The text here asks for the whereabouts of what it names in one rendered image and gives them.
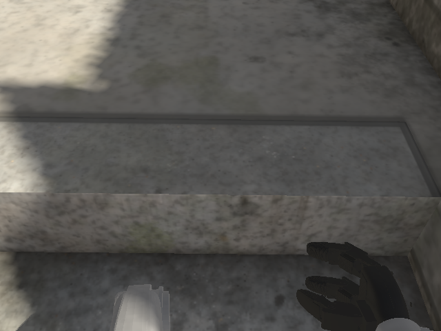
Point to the robot left thigh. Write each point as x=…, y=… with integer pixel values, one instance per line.
x=142, y=309

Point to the left robot shin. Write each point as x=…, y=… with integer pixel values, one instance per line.
x=116, y=297

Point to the right robot hand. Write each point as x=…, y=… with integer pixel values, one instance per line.
x=357, y=307

